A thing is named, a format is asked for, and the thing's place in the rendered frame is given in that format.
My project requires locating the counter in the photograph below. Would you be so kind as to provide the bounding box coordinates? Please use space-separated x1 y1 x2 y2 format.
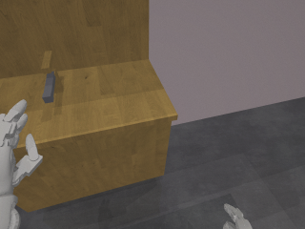
0 0 178 212

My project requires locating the tap lever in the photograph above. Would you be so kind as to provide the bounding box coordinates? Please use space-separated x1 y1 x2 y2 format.
42 71 56 103

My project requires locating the robot left hand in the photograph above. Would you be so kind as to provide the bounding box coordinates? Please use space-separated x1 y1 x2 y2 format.
0 99 43 195

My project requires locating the robot left forearm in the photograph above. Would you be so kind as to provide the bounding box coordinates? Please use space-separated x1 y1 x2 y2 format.
0 194 21 229

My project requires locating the robot right hand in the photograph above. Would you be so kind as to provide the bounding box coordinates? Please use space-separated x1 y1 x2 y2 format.
223 203 253 229

